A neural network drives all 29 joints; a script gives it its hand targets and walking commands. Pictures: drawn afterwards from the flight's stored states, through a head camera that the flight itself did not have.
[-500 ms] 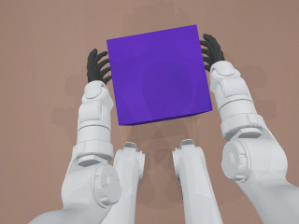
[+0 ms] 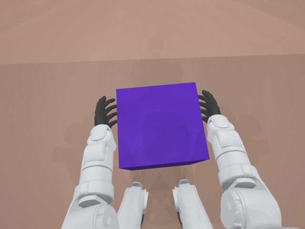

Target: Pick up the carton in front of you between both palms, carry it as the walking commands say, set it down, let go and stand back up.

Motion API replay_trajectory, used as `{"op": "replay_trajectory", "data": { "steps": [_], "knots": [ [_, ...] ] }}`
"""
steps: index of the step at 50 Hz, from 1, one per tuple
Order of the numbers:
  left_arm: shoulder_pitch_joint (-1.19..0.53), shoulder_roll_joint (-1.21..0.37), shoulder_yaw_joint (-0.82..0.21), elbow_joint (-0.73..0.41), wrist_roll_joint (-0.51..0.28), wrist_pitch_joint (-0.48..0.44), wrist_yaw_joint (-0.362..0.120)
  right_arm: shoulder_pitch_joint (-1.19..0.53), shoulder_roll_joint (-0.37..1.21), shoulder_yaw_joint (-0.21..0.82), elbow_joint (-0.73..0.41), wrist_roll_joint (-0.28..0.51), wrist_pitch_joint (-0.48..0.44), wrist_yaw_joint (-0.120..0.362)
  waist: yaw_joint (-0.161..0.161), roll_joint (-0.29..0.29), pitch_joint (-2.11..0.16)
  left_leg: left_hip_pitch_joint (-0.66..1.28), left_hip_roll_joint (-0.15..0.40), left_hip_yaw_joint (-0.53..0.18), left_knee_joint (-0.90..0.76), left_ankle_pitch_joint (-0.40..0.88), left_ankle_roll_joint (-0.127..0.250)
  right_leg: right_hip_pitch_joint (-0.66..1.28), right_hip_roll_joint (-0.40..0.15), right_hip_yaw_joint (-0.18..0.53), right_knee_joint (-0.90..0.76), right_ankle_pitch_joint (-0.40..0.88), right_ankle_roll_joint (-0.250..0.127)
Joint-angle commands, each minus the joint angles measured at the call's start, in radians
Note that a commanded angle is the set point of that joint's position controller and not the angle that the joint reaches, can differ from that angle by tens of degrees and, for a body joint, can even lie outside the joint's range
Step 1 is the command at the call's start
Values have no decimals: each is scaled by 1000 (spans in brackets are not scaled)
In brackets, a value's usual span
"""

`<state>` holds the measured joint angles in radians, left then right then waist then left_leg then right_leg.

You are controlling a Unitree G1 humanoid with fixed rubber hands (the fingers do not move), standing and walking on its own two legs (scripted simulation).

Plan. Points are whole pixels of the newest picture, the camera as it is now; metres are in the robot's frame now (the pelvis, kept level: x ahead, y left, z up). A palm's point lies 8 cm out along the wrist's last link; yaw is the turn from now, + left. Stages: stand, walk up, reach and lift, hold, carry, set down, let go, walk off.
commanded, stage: reach and lift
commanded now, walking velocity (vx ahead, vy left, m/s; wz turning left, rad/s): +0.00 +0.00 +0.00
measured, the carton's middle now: (158, 132) +0.40 +0.00 -0.12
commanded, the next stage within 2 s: hold in 1.74 s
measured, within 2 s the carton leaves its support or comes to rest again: neither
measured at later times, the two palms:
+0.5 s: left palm (75, 110) +0.37 +0.15 +0.12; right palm (234, 108) +0.36 -0.15 +0.10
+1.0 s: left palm (49, 99) +0.35 +0.15 +0.19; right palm (256, 103) +0.34 -0.15 +0.18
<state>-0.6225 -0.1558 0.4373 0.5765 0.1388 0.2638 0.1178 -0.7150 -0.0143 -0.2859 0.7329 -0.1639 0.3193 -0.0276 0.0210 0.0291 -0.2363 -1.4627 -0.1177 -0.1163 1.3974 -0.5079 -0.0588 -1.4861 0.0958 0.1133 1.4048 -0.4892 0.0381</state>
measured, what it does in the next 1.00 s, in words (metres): rises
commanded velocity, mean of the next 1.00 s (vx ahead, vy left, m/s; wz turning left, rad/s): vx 0.00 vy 0.00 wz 0.00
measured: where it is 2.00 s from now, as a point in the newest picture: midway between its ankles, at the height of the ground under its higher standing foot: outside the picture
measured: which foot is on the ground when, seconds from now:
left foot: down 0.00-1.00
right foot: down 0.00-1.00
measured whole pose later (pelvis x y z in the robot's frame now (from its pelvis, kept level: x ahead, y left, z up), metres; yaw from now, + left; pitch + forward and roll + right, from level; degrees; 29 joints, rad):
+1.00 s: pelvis +0.05 +0.01 +0.16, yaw -1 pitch -3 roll +0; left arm -0.34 -0.17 0.32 0.43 0.31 0.58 0.01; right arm -0.30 0.16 -0.28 0.42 -0.30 0.63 -0.02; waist 0.00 0.01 -0.03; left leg -0.18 -0.05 -0.15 0.47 -0.24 -0.01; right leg -0.19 0.05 0.14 0.47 -0.22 0.02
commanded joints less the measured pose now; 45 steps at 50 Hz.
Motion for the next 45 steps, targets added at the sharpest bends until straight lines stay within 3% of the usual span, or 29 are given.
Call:
{"op": "replay_trajectory", "data": {
  "steps": [1, 18, 32, 35, 39, 42, 45],
  "knots": [
    [-535, -1019, -617, 103, -99, 27, -257, -515, 1097, 493, -66, 129, -50, 218, -17, -65, -664, 374, -64, 117, -236, 196, 18, 604, 58, -97, -247, 244, -22],
    [-196, -1017, -688, 62, -60, 42, -282, -220, 1108, 572, -179, 122, -44, 220, -14, -47, -449, 844, -15, 44, -608, 412, 37, 988, 28, -40, -609, 425, -30],
    [2, -1039, -763, -65, -101, 218, -329, -54, 1106, 652, -368, 162, 138, 243, -22, -25, -185, 1249, 29, 15, -920, 598, 34, 1328, -4, -28, -923, 548, -28],
    [15, -1022, -756, -96, -100, 268, -338, -33, 1095, 648, -407, 159, 192, 246, -25, -16, -106, 1291, 32, 17, -973, 578, 33, 1367, -5, -29, -978, 526, -29],
    [2, -991, -694, -87, -69, 320, -352, -44, 1082, 590, -398, 135, 244, 256, -25, -13, 18, 1292, 36, 28, -1025, 447, 39, 1364, -5, -44, -1023, 400, -33],
    [-48, -989, -638, -52, -44, 333, -364, -95, 1078, 537, -363, 114, 257, 268, -20, -13, 76, 1268, 41, 36, -1039, 339, 47, 1350, -8, -52, -1028, 304, -38],
    [-123, -1011, -636, -58, -51, 328, -376, -173, 1103, 540, -368, 121, 253, 279, -16, -13, 41, 1275, 43, 38, -1028, 313, 51, 1356, -10, -54, -1017, 278, -40]
  ]
}}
